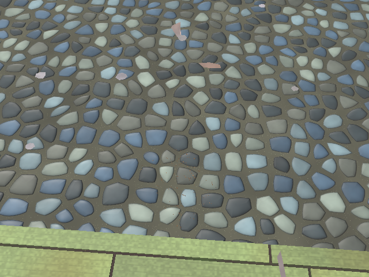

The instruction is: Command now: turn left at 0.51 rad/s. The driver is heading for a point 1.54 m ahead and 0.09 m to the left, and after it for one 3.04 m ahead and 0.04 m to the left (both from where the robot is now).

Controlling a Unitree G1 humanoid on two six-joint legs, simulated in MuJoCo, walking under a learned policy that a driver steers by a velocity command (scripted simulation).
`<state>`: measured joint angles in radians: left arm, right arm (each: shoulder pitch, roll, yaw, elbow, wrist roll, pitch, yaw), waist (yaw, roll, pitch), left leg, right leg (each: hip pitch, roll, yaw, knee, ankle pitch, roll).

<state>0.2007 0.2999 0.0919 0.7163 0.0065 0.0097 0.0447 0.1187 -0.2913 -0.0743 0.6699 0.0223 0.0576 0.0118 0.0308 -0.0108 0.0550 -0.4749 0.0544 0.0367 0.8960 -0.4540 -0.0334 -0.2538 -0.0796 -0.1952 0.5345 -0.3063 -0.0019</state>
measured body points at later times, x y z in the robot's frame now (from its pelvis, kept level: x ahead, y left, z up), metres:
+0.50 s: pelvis +0.09 +0.04 +0.01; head +0.11 +0.07 +0.46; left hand +0.22 +0.35 -0.08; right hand +0.24 -0.22 -0.08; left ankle +0.01 +0.13 -0.73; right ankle +0.22 -0.08 -0.71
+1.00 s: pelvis +0.33 +0.11 +0.00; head +0.38 +0.12 +0.45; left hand +0.21 +0.36 -0.12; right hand +0.64 -0.01 -0.07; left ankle +0.45 +0.28 -0.71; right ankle +0.22 -0.06 -0.73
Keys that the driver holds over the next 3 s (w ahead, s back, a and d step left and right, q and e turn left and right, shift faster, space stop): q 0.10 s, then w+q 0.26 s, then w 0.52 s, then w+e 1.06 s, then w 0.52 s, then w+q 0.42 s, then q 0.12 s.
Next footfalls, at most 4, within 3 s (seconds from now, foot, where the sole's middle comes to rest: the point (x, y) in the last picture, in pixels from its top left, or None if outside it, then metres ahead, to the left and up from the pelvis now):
0.08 left None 0.05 0.13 -0.77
0.58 right None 0.26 -0.05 -0.77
1.04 left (110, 259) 0.49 0.29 -0.77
1.56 right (177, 183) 0.80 0.07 -0.77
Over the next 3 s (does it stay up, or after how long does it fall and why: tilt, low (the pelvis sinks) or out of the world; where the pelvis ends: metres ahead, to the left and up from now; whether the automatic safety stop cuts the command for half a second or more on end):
stays up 1.38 0.00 0.00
